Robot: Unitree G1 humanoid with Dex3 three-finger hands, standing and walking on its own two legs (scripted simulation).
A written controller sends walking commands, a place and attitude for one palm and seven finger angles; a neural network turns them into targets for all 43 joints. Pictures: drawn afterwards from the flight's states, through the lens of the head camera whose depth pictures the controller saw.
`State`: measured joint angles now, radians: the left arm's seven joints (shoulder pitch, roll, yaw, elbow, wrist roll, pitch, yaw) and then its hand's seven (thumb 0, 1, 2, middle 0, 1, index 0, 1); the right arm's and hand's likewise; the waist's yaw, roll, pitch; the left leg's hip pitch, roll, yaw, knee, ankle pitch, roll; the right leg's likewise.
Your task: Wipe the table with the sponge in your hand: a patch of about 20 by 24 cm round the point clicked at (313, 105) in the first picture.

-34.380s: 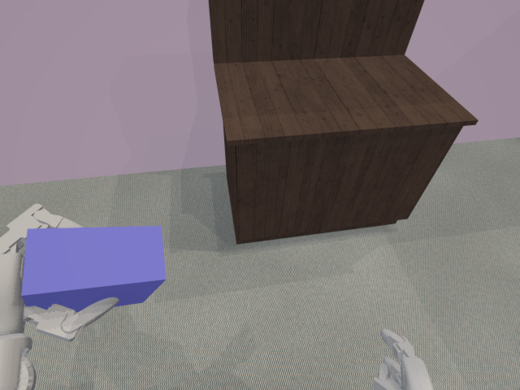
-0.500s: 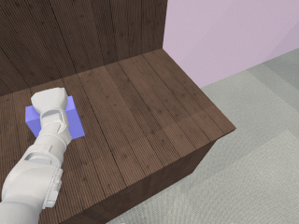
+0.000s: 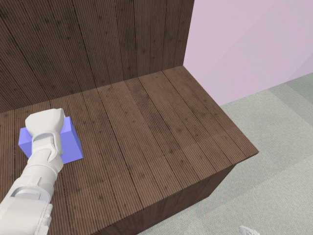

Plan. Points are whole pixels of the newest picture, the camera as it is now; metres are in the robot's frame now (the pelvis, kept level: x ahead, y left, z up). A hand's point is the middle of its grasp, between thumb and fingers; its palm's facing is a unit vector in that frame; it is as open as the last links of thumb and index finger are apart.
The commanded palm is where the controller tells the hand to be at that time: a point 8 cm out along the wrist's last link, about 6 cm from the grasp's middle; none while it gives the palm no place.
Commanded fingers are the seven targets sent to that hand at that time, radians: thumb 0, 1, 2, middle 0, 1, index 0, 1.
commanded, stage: slide back across to the first lane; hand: left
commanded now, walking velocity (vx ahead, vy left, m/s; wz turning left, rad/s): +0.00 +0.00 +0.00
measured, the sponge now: (56, 148) +0.36 +0.32 -0.05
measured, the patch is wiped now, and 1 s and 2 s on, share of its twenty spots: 1.00 1.00 1.00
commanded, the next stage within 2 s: wipe back along the first lane in 0.06 s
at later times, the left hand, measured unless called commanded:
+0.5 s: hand (47, 148) +0.33 +0.32 +0.00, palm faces -0.09 -0.04 -1.00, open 10.3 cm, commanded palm +0.30 +0.30 +0.04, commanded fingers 0.00 0.10 1.30 -1.20 -1.60 -1.20 -1.60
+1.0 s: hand (51, 161) +0.30 +0.30 +0.00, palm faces -0.09 -0.03 -1.00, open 10.3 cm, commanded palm +0.26 +0.27 +0.03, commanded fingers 0.00 0.10 1.30 -1.20 -1.60 -1.20 -1.60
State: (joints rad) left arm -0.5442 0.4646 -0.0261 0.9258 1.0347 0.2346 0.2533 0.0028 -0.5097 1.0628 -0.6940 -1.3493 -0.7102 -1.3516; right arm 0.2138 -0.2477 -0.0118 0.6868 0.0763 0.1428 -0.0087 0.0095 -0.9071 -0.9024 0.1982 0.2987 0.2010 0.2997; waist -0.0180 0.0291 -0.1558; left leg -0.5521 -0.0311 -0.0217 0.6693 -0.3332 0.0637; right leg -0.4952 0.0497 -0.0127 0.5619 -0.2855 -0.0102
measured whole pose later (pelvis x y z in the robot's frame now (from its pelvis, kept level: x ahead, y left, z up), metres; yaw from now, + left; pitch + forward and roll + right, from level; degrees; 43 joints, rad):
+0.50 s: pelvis +0.00 +0.00 +0.00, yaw +0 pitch +10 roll -3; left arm -0.36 0.44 -0.03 0.74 1.01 0.26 0.28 0.00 -0.49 1.06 -0.67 -1.37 -0.69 -1.38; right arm 0.19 -0.25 -0.01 0.69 0.08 0.16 0.00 0.01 -0.91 -0.90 0.20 0.30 0.20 0.30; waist 0.01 0.04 -0.15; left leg -0.51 -0.03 -0.02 0.66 -0.33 0.06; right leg -0.46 0.05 -0.01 0.56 -0.29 -0.01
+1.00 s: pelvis -0.01 -0.01 +0.00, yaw +1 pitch +9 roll -2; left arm -0.27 0.40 -0.08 0.63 1.00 0.33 0.28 0.00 -0.49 1.06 -0.66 -1.38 -0.67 -1.39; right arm 0.15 -0.24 0.01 0.66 0.09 0.15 -0.02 0.01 -0.91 -0.90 0.20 0.30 0.20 0.30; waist 0.03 0.04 -0.14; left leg -0.49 -0.03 -0.03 0.66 -0.32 0.05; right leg -0.45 0.05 -0.02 0.59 -0.29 -0.03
